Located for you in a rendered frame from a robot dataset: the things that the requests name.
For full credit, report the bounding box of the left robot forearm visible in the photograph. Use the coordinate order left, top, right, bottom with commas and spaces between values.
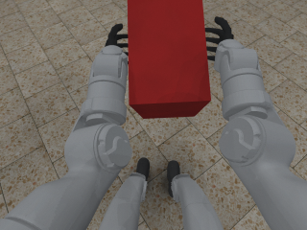
70, 45, 128, 134

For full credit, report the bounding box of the robot right shin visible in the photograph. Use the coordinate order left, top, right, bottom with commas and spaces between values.
171, 173, 191, 194

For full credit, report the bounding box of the robot right upper arm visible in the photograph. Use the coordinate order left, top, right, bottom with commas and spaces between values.
219, 115, 307, 230

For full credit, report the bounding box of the left robot hand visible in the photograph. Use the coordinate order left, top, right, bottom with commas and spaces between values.
105, 23, 129, 64

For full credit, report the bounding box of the left robot thigh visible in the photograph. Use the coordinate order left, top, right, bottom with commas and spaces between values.
98, 175, 148, 230

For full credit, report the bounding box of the right robot forearm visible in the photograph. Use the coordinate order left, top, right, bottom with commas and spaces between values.
213, 39, 286, 127

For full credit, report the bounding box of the right robot hand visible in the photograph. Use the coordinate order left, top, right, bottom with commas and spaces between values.
204, 16, 234, 61

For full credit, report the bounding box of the robot left upper arm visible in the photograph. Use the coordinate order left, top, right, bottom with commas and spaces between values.
0, 122, 132, 230

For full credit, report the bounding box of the carton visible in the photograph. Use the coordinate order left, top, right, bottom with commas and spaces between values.
128, 0, 211, 119

